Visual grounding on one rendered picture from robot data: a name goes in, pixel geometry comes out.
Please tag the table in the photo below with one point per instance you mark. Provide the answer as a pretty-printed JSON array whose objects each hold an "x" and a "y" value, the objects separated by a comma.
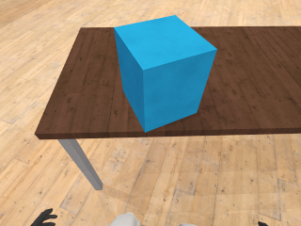
[{"x": 253, "y": 88}]

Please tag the robot left hand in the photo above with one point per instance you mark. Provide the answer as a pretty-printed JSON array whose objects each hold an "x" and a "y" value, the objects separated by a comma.
[{"x": 44, "y": 216}]

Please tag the robot left thigh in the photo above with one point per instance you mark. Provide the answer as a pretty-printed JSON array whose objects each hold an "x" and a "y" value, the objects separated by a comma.
[{"x": 125, "y": 220}]

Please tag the carton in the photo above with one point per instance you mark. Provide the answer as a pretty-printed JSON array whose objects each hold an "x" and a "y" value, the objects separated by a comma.
[{"x": 164, "y": 67}]

